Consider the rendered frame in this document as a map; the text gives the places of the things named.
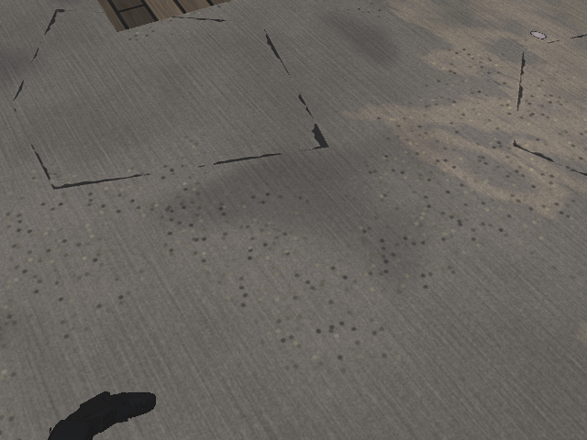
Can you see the left robot hand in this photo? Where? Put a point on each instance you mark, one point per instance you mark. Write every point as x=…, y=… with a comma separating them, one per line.
x=102, y=411

